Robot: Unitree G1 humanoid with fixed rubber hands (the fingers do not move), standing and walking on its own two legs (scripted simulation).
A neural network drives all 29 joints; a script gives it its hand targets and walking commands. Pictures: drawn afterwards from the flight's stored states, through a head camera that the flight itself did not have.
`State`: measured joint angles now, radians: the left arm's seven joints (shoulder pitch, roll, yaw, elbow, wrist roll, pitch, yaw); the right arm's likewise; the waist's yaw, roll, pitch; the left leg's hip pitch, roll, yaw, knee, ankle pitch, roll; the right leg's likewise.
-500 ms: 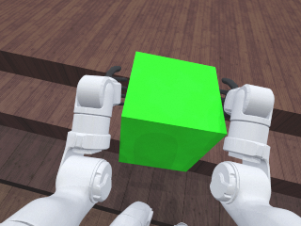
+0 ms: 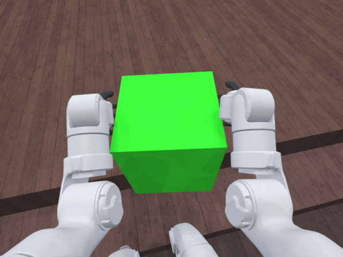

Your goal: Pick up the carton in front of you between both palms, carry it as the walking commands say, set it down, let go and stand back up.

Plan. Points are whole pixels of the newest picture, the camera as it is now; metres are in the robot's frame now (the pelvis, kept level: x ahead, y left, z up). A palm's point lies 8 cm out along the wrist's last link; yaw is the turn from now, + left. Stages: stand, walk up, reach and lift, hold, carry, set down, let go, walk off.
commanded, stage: carry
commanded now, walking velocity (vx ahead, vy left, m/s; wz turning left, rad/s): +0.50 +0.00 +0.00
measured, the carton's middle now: (170, 138) +0.38 -0.06 +0.03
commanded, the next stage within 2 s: none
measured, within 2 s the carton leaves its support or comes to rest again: neither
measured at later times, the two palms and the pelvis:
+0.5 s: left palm out of the picture +0.65 +0.12 +0.33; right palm out of the picture +0.71 -0.15 +0.33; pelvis +0.30 -0.08 +0.17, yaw +1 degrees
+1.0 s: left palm out of the picture +1.02 +0.09 +0.48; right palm out of the picture +0.98 -0.19 +0.49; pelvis +0.62 +0.01 +0.33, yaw -1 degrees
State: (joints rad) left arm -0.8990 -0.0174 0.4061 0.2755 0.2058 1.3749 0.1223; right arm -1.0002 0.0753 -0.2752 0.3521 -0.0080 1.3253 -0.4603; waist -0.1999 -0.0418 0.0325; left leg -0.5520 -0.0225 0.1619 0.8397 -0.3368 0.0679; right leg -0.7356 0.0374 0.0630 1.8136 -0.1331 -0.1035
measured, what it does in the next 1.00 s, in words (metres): climbs: right foot 0.18 m higher, then left foot 0.18 m higher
